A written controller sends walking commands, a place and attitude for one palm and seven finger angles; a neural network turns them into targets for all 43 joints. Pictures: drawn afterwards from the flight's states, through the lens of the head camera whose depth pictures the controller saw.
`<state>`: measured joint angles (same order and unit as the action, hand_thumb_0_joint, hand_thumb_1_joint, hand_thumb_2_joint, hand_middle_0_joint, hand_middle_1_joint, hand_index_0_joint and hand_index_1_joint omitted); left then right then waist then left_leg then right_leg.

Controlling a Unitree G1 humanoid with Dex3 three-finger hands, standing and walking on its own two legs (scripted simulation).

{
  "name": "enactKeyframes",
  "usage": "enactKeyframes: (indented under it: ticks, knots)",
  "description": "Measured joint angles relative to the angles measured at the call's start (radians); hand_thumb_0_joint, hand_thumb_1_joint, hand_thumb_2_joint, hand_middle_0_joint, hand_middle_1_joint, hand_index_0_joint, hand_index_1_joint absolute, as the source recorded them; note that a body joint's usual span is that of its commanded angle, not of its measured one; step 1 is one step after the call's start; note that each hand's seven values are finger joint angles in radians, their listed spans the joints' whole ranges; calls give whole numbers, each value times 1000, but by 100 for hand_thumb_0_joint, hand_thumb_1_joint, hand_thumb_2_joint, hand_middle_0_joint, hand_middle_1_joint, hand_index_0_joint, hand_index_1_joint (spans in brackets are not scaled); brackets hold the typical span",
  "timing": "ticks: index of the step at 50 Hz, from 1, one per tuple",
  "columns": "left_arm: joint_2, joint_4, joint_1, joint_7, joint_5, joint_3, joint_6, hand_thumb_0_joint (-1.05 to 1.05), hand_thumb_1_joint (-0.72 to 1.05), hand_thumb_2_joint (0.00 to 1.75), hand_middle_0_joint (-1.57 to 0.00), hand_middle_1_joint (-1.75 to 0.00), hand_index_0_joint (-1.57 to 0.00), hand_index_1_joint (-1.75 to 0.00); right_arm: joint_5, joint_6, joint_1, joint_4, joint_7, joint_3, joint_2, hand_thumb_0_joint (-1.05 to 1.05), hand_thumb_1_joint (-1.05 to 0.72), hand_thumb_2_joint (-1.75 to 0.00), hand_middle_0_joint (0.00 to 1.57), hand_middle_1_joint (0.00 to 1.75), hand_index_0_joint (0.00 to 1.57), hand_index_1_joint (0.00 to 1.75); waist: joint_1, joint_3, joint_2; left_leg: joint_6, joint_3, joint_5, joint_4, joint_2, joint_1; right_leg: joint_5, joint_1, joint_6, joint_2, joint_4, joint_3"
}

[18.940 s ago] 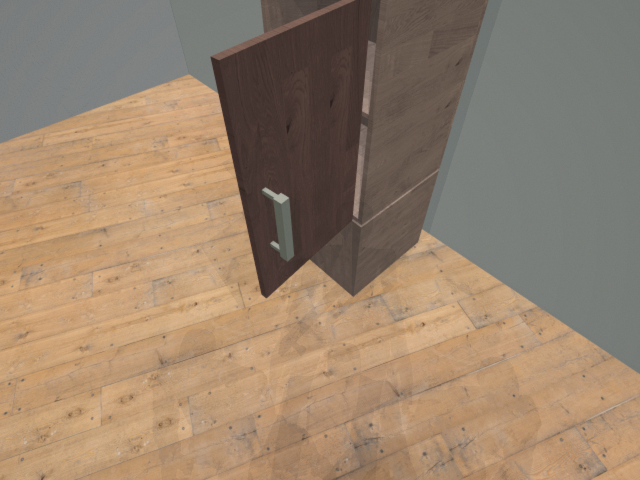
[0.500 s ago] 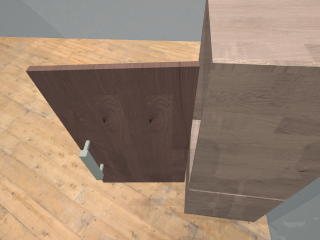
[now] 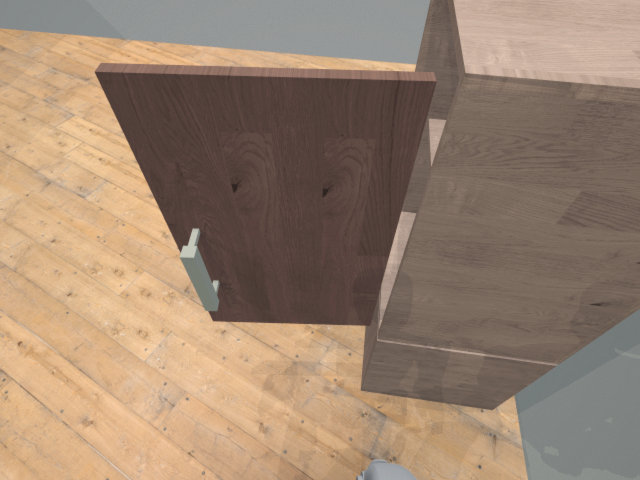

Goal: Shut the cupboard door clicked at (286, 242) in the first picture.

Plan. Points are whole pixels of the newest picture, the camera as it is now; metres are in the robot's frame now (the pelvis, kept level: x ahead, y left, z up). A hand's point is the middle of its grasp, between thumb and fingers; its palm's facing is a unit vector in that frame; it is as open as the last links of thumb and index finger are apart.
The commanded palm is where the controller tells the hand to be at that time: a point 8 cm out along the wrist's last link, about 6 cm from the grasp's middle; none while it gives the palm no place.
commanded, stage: come to a stop and stand still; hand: left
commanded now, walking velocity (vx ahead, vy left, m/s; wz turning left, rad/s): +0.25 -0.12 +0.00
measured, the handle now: (204, 271) +0.43 +0.23 -0.09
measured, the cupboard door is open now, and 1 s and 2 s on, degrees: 97 97 97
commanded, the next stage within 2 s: look again from close up in 0.84 s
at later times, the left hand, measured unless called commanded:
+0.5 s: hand out of the picture -0.05 +0.12 -0.18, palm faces -0.01 -0.99 -0.13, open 7.4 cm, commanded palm none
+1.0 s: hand out of the picture +0.03 +0.18 -0.17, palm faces -0.03 -0.97 -0.25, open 7.4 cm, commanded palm none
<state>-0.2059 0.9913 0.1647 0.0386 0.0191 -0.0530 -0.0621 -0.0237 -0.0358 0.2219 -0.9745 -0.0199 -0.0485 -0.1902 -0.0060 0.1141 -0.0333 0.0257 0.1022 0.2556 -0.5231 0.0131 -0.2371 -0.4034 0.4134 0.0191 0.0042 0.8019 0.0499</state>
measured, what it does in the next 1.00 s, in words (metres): steps on the spot: right foot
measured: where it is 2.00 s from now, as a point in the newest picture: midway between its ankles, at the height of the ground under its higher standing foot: outside the picture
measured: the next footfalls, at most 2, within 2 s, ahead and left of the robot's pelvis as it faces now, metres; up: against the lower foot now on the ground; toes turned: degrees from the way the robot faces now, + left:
right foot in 0.22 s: -0.06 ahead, -0.08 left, +0.00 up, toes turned -4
right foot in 1.70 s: +0.04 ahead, -0.06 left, +0.00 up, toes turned -2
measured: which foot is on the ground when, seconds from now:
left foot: down 0.00-1.00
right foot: up 0.00-0.20, down 0.22-1.00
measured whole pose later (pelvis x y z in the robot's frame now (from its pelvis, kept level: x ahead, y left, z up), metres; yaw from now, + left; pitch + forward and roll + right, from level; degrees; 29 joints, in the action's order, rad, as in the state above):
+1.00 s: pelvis -0.02 +0.00 +0.00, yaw -4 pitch -2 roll +0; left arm -0.18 1.01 0.30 0.06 0.01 0.00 0.02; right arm -0.01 0.00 0.30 -1.04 -0.04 0.00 -0.16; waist 0.01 0.00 0.01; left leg 0.06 0.06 0.29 -0.60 0.04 -0.28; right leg -0.43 0.07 0.07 -0.07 0.52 -0.01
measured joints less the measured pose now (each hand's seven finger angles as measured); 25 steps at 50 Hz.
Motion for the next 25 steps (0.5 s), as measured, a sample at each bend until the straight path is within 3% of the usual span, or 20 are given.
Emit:
enactKeyframes:
  ticks: [2, 4, 8, 10, 11, 13, 17, 20, 22, 25]
  knots:
    - [1, -4, 12, 0, 3, -2, -5, 0, 91, 90, -20, -30, -20, -30, -4, -6, 7, -4, 2, 6, 6, 0, -91, -90, 20, 30, 20, 30, 1, -20, 11, 8, 3, -9, 13, -2, -11, -19, 20, -2, -10, 143, -6]
    - [6, -4, 35, -4, 6, 2, 3, 0, 91, 90, -20, -30, -20, -29, -8, -8, 12, -12, 6, 14, 13, 0, -91, -90, 20, 30, 20, 30, 0, -45, 23, 12, 3, -24, 29, -3, -21, -29, -9, -1, -7, 187, -27]
    - [25, 9, 99, -15, 8, 19, 20, 0, 91, 90, -20, -30, -20, -29, -18, 5, 23, -17, 2, 17, 24, 0, -93, -90, 20, 30, 20, 30, 4, -84, 43, 10, 10, -45, 55, -4, -39, -96, -161, 9, 2, -14, -86]
    - [34, 20, 128, -18, 5, 29, 32, 0, 91, 90, -20, -30, -20, -29, -13, 13, 32, -17, 5, 18, 22, 0, -93, -90, 20, 30, 20, 30, 7, -92, 40, 1, 20, -45, 46, 0, -54, -46, -260, 16, 2, -221, -92]
    - [42, 30, 137, -15, 5, 33, 40, 0, 91, 90, -20, -30, -20, -29, -8, 16, 33, -21, 6, 18, 20, 0, -94, -90, 20, 30, 20, 30, 7, -88, 45, -5, 22, -37, 24, -5, -65, -14, -290, 42, -6, -292, -89]
    - [68, 54, 154, -11, 5, 48, 51, 0, 91, 90, -20, -30, -20, -29, 0, 15, 38, -40, 5, 18, 11, 0, -94, -90, 20, 30, 20, 30, 12, -73, 75, -9, -2, 47, -40, -25, -77, 8, -318, 62, -35, -324, -100]
    - [96, 87, 207, -2, 4, 59, 81, 0, 91, 90, -20, -30, -20, -29, 6, 15, 45, -77, 7, 28, 20, 0, -93, -90, 20, 30, 20, 30, 2, -61, 54, -17, -25, 144, -187, -25, -105, 37, -366, 66, -49, -389, -88]
    - [111, 111, 224, -2, 0, 67, 84, 0, 91, 90, -20, -30, -20, -29, 14, 28, 33, -93, 1, 35, 32, 0, -93, -90, 20, 30, 20, 30, 0, -37, 31, -21, -29, 99, -127, -24, -76, 40, -383, 71, -59, -396, -75]
    - [118, 125, 228, -4, -7, 71, 81, 0, 91, 90, -20, -30, -20, -29, 17, 44, 30, -100, -6, 38, 36, 0, -92, -90, 20, 30, 20, 30, 4, -24, 27, -16, -31, -39, -15, -24, -25, 16, -377, 71, -71, -355, -74]
    - [112, 140, 208, 0, -11, 68, 69, 0, 91, 90, -20, -30, -20, -30, 17, 58, 30, -121, -21, 43, 59, 0, -92, -90, 20, 30, 20, 30, 4, -12, -13, -17, -25, -11, -10, -11, 0, -34, -369, 71, -59, -286, -70]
